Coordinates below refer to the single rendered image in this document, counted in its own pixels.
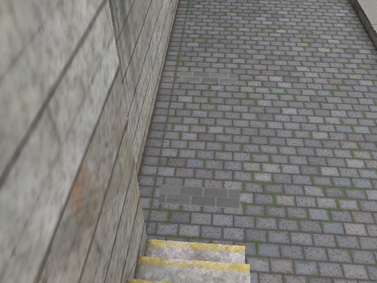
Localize stairs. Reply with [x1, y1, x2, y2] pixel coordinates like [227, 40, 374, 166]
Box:
[126, 239, 250, 283]

